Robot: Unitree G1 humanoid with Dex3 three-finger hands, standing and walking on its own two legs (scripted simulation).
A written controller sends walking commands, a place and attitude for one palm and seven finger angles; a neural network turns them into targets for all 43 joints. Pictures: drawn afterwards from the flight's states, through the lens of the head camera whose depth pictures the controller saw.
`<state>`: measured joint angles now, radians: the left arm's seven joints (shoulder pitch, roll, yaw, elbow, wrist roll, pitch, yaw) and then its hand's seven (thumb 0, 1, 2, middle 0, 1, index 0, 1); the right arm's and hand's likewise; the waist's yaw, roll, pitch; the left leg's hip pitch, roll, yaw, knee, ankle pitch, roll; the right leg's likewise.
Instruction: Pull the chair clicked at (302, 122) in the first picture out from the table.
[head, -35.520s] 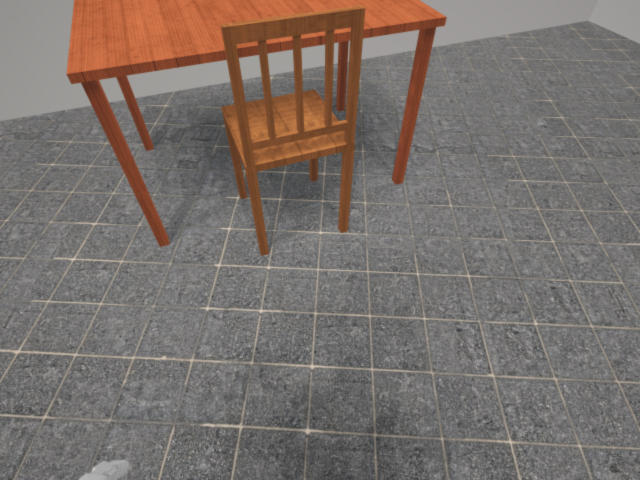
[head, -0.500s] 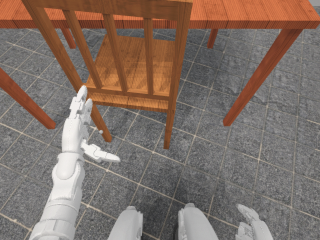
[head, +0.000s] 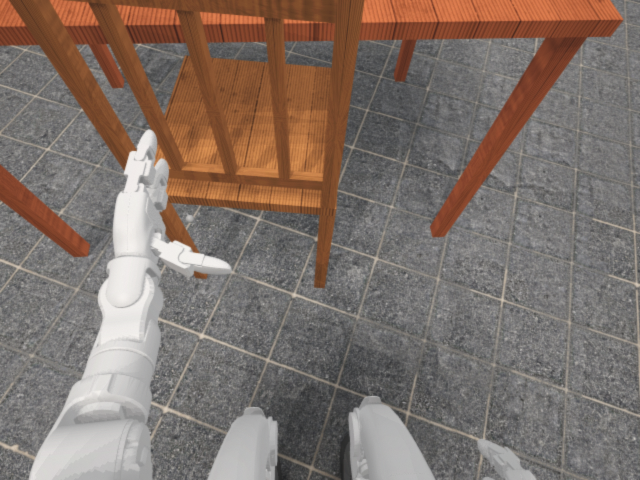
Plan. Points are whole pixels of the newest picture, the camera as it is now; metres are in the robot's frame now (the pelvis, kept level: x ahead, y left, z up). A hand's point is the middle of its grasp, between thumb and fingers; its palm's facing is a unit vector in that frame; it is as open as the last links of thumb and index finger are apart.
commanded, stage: push the fingers through the gap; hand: left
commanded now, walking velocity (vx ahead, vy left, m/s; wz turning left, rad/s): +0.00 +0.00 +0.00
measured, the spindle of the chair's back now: (214, 106) +0.61 +0.14 +0.03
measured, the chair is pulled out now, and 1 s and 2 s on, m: -0.08 -0.08 -0.08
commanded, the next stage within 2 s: hook a spindle and tug to test in 0.98 s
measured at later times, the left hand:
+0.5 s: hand (187, 188) +0.47 +0.16 +0.02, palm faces +0.04 -1.00 -0.03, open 17.0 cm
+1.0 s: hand (190, 180) +0.48 +0.16 +0.02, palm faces +0.05 -1.00 -0.03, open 17.0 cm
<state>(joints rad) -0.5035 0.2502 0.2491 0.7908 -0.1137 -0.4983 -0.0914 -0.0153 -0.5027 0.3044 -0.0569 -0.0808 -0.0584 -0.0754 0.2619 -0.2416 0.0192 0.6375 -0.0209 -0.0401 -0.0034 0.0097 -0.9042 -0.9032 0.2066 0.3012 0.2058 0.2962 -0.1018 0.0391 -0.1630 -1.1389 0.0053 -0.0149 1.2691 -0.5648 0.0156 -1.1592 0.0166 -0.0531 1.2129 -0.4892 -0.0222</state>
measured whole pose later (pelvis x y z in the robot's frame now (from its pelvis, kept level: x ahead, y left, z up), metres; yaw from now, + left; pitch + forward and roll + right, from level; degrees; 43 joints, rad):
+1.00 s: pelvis +0.00 +0.01 +0.00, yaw -1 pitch +27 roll -3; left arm -0.72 0.33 0.33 1.02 -0.06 -0.56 -0.07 -0.02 -0.50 0.30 -0.06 -0.08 -0.06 -0.08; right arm 0.30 -0.24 0.02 0.65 -0.05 0.06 0.03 0.01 -0.90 -0.90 0.21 0.30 0.21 0.30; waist -0.15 0.04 -0.16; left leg -1.18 0.02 -0.01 1.28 -0.57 0.03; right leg -1.19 0.03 -0.05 1.20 -0.48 -0.01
